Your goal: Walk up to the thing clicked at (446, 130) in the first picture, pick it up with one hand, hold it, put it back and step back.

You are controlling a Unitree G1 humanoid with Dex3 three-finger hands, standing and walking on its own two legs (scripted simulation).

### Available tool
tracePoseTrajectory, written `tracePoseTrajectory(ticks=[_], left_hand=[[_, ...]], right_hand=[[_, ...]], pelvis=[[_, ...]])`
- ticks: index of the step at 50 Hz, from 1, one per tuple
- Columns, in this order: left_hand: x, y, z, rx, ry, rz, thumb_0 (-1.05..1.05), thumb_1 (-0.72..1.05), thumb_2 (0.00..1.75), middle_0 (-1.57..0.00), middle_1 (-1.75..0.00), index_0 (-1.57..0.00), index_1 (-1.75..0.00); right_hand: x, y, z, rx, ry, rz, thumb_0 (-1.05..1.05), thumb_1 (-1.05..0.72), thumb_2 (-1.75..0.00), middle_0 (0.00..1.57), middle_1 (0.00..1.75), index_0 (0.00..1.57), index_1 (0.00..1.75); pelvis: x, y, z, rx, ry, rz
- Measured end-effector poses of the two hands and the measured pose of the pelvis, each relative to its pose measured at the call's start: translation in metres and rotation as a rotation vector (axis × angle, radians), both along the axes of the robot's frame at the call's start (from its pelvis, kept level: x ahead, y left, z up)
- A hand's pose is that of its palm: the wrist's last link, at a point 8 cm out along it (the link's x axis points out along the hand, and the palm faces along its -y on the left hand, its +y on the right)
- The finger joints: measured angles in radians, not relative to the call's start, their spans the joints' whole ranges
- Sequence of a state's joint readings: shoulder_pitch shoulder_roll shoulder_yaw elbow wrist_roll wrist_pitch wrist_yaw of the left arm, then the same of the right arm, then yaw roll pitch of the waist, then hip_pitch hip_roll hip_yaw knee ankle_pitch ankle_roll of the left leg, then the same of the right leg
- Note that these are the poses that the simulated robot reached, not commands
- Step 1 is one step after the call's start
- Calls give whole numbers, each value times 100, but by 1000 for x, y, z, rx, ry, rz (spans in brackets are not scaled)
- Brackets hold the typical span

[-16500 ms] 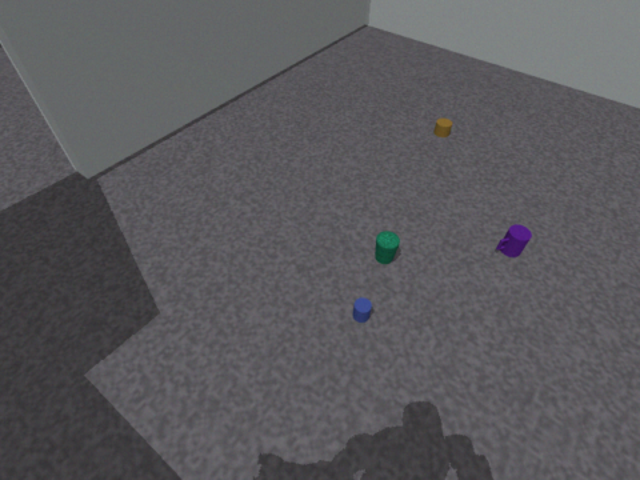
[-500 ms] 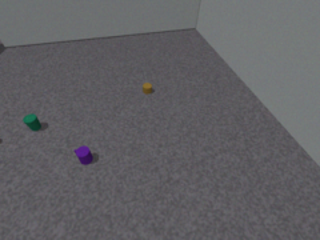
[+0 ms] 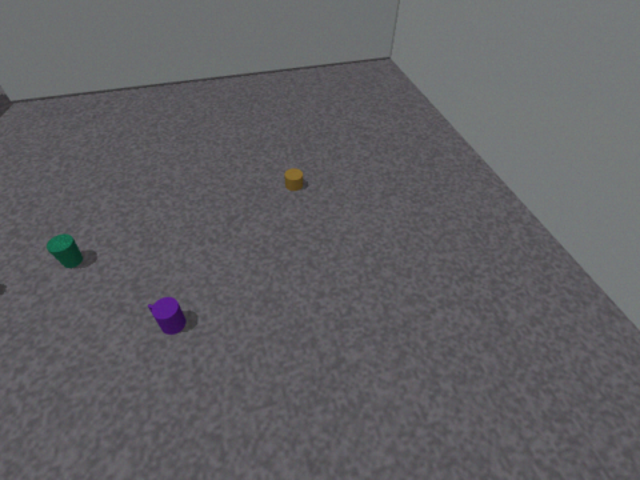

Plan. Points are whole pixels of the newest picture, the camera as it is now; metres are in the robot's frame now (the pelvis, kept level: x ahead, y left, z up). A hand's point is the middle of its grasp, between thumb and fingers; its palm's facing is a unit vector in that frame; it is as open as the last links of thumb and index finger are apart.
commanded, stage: stand
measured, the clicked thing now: (293, 179) +1.49 +0.15 -0.75
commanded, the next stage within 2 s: none
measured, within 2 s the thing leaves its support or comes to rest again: neither
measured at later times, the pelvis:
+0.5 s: pelvis +0.00 -0.01 +0.00, yaw -1 degrees
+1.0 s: pelvis +0.01 -0.01 +0.00, yaw -1 degrees
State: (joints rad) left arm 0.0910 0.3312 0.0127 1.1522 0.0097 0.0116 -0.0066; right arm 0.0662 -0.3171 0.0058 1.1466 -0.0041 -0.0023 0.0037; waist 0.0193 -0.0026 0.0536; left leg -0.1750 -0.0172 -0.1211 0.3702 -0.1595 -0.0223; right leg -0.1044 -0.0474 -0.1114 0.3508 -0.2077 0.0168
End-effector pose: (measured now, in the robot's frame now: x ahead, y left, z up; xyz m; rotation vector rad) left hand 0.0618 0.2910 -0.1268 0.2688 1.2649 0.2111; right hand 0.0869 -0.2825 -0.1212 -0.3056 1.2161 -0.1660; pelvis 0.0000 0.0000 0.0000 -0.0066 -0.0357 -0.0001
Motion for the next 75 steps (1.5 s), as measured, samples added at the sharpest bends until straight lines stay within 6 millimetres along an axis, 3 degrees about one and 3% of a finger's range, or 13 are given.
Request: tracePoseTrajectory(ticks=[24, 47, 75], left_hand=[[-4, -7, 1, 11, 22, -24, 1, 91, 90, -20, -30, -21, -30], [19, -3, 9, 31, -27, -45, 1, 91, 90, -20, -30, -21, -30], [19, -4, 10, 34, -19, -55, 1, 91, 90, -20, -30, -21, -30]], right_hand=[[-35, -12, -5, 0, 73, -51, 1, -91, -90, 21, 30, 20, 30], [-7, -23, 3, -20, -1, -25, 1, -91, -90, 21, 30, 20, 30], [-14, -26, 1, -22, 15, -30, 1, -90, -90, 21, 30, 20, 30]], pelvis=[[1, -8, 1, 3, 3, -15], [7, -10, 1, 3, 2, -25], [8, -12, 1, 5, -1, -32]])
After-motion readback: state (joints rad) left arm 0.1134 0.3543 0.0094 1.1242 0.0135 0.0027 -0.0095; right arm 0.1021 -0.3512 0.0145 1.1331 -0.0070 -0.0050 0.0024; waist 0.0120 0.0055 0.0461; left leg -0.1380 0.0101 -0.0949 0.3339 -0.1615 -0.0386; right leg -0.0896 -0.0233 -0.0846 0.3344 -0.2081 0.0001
